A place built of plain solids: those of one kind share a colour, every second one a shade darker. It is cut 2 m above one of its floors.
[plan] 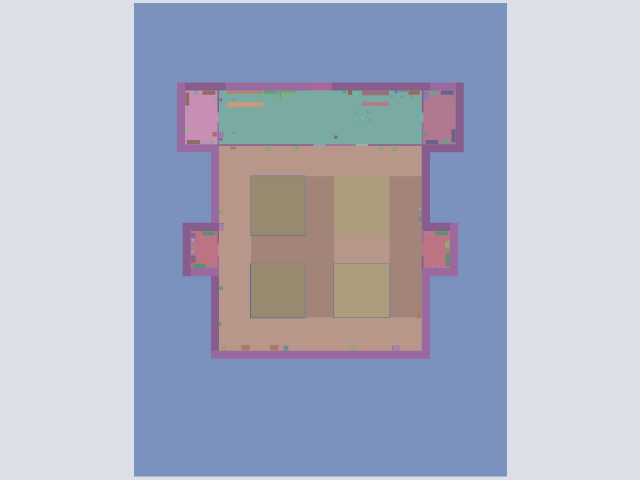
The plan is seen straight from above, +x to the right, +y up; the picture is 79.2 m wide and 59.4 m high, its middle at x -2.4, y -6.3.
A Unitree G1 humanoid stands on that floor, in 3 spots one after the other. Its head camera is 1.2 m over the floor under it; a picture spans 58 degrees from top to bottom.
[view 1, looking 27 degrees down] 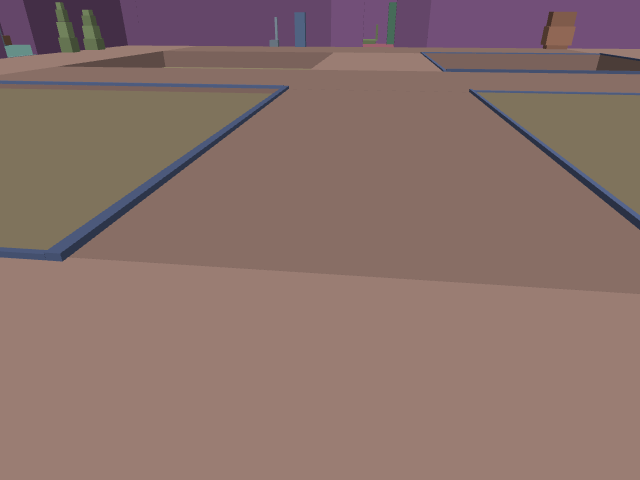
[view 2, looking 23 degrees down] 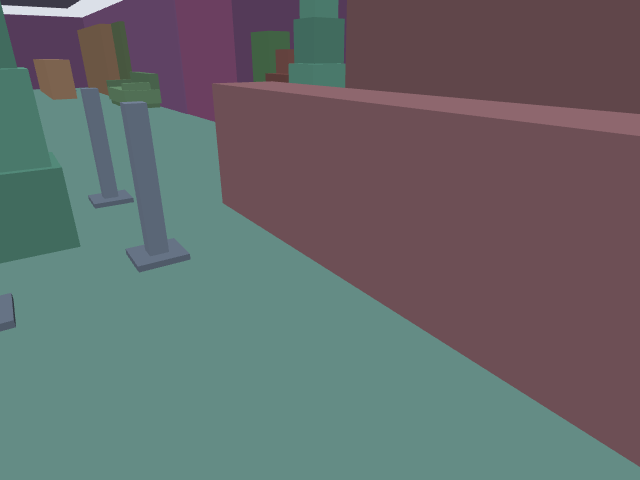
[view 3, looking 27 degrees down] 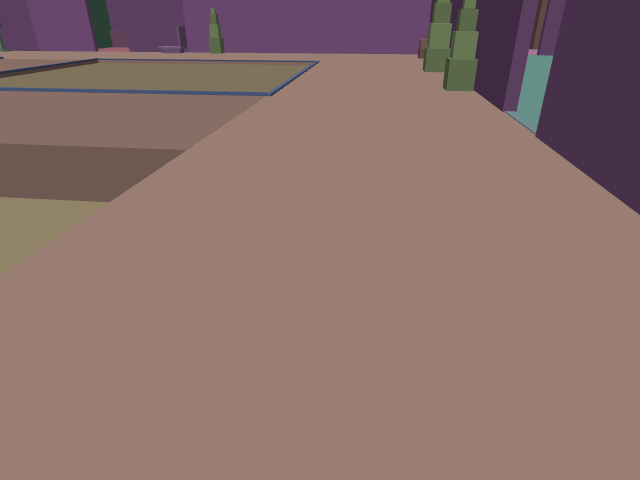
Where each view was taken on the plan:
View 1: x -12.90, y -7.47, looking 7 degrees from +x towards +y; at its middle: floor_gang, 2.64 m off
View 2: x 6.25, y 8.88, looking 145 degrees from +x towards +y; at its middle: cloakroom_foyer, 2.64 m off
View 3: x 3.55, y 3.50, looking -173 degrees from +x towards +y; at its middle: floor_gang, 2.64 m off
